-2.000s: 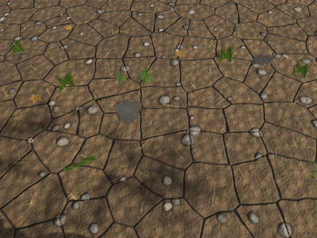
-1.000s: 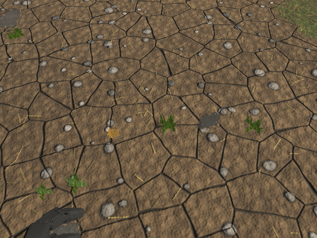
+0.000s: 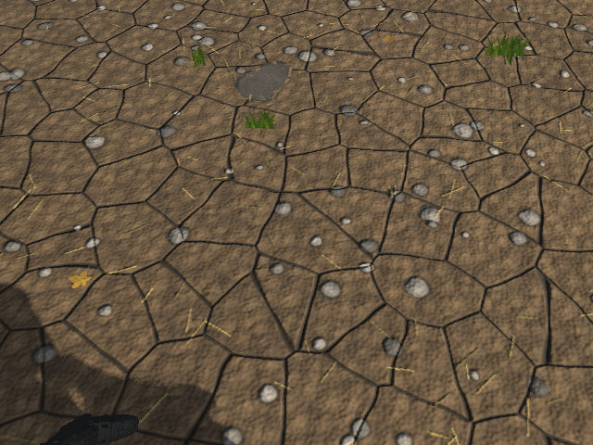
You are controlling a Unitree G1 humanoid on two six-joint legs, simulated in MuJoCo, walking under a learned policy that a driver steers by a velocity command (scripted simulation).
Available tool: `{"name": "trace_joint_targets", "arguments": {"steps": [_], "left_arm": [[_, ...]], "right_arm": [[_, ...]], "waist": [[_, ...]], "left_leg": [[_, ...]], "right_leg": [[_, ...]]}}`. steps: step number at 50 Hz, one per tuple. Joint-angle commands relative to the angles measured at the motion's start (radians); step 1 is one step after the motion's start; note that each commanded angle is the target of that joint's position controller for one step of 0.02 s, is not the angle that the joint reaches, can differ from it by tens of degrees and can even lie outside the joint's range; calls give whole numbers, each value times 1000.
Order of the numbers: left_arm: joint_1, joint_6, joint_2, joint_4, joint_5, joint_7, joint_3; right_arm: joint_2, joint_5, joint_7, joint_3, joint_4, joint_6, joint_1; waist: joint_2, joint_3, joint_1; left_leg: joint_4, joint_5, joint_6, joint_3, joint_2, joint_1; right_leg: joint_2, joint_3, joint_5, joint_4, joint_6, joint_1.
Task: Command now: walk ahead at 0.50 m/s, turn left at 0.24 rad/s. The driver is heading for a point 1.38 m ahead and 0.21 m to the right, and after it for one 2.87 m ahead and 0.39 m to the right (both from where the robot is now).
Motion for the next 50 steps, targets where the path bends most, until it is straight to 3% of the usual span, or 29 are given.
{"name": "trace_joint_targets", "arguments": {"steps": [1,2,3,4,5,6,7,9,11,14,18,21,24,25,26,27,28,29,30,31,33,34,36,40,43,45,48,50], "left_arm": [[84,-27,158,-40,5,4,57],[236,-29,204,-20,18,9,70],[364,-19,291,14,25,8,96],[395,-13,219,37,-6,-3,79],[332,-8,157,27,-16,0,60],[265,1,136,11,-4,4,50],[222,7,114,10,4,3,40],[192,3,91,11,14,3,28],[205,-3,107,25,4,5,32],[233,1,145,47,-3,15,42],[292,15,161,78,-16,22,43],[351,28,167,108,-20,23,44],[366,47,182,128,-23,29,49],[366,52,187,132,-24,31,51],[348,57,197,131,-26,34,53],[334,59,188,127,-24,35,47],[315,55,143,98,-6,35,28],[442,35,20,78,-2,31,-10],[417,19,103,100,-25,26,8],[327,15,166,74,-48,24,30],[244,25,145,58,-32,29,34],[262,40,131,65,-28,31,38],[295,67,82,73,-30,32,33],[224,83,66,37,-21,30,36],[136,73,48,11,-19,10,27],[58,71,37,-19,-17,-3,20],[-18,73,44,-65,-18,-19,19],[-31,75,59,-90,-18,-29,25]], "right_arm": [[-130,-4,-4,-30,-43,-2,-5],[-95,-15,-3,-13,-63,-2,-12],[-29,4,-3,7,-67,-17,133],[-71,11,-1,7,-60,-26,126],[-141,21,2,-11,-74,-29,17],[-140,13,2,-8,-94,-30,-63],[-128,-3,4,-9,-106,-32,-107],[-98,-7,7,-11,-97,-27,-80],[-67,-8,6,-4,-93,-21,-71],[-47,-15,5,7,-121,-24,-160],[-23,-8,19,18,-147,-36,-286],[-27,2,33,19,-173,-42,-368],[-45,3,49,14,-195,-50,-400],[-59,1,51,9,-193,-53,-381],[-81,-2,48,-4,-179,-56,-315],[-123,-7,41,-26,-139,-58,-175],[-191,-24,28,-48,-105,-56,10],[-280,-34,22,-66,-88,-47,84],[-190,-23,22,-46,-83,-40,110],[-147,-19,19,-29,-81,-40,44],[-86,-21,22,-9,-79,-44,-81],[-63,-27,25,-3,-76,-53,-120],[-63,-29,27,-9,-60,-69,-151],[-95,-35,14,-23,-21,-78,-142],[-118,-31,3,-28,-3,-70,-132],[-138,-24,-3,-34,14,-62,-97],[-160,-8,-5,-44,41,-41,-52],[-178,2,-7,-50,50,-24,-50]], "waist": [[152,-65,100],[90,-204,167],[-180,-352,143],[-234,-341,160],[-119,-178,173],[-40,-94,158],[-11,-22,135],[-52,-9,90],[-59,-14,81],[-29,1,99],[-27,21,146],[-27,43,174],[-40,51,160],[-46,40,141],[-52,2,94],[-37,-86,20],[23,-238,-57],[283,-387,-12],[258,-427,-50],[196,-245,-44],[130,-82,16],[150,-48,52],[146,-24,86],[103,17,91],[90,39,63],[74,62,31],[71,87,8],[85,80,21]], "left_leg": [[113,625,101,-133,228,-18],[353,542,65,-79,170,-126],[729,160,-21,28,16,-484],[857,-195,-29,-22,12,-665],[915,-126,-22,-29,71,-745],[890,-44,-18,20,119,-735],[821,13,-20,43,151,-716],[731,79,-26,55,194,-620],[667,109,-41,78,204,-608],[495,244,-65,97,215,-643],[258,437,-71,133,181,-578],[176,454,-61,143,160,-572],[118,361,-27,142,145,-571],[100,327,-14,145,133,-518],[73,310,4,163,107,-409],[51,339,32,175,96,-199],[110,389,91,38,241,119],[63,288,238,-389,507,484],[-36,131,256,-542,524,464],[-64,115,205,-381,485,330],[-138,198,154,-166,400,64],[-180,240,138,-88,368,-26],[-240,310,141,1,358,-116],[-274,433,140,148,354,-109],[-281,450,113,251,328,-91],[-282,448,108,284,344,-53],[-244,487,95,311,379,65],[-177,636,77,333,395,128]], "right_leg": [[13,-29,-45,-46,-71,228],[-110,93,-16,-7,-135,478],[-321,510,-186,-55,-305,851],[-370,749,-438,-193,-327,888],[-343,634,-537,-211,-278,765],[-301,507,-476,-225,-245,632],[-260,417,-377,-256,-239,511],[-205,312,-230,-298,-224,403],[-192,239,-120,-326,-240,378],[-185,158,1,-354,-243,390],[-148,63,37,-351,-206,402],[-180,70,32,-328,-202,465],[-225,87,105,-272,-184,561],[-229,98,172,-235,-174,570],[-215,90,311,-158,-160,564],[-168,59,400,-7,-136,514],[-114,25,214,259,-99,323],[49,-27,-414,633,-29,-75],[37,97,-601,772,-27,-186],[-12,92,-532,809,-30,-256],[-83,58,-386,722,-23,-205],[-107,66,-340,686,-19,-145],[-117,61,-294,662,-8,-86],[-119,79,-127,531,9,-163],[-105,31,27,341,-1,-134],[-97,-8,56,254,-12,-132],[-87,-38,-4,175,-41,-171],[-61,-74,-94,147,-70,-152]]}}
